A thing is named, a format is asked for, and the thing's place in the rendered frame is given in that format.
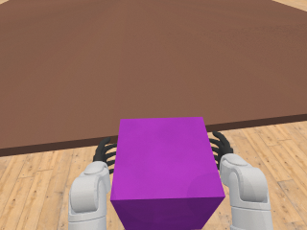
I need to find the robot left forearm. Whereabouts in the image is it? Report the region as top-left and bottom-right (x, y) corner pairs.
(68, 161), (111, 230)

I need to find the left robot hand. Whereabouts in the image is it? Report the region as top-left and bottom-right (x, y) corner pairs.
(92, 137), (117, 174)

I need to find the robot right forearm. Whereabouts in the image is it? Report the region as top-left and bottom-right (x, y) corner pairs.
(219, 153), (273, 230)

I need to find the carton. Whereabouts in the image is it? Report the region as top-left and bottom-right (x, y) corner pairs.
(110, 117), (225, 230)

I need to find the right robot hand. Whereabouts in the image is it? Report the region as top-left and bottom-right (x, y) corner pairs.
(208, 130), (234, 170)

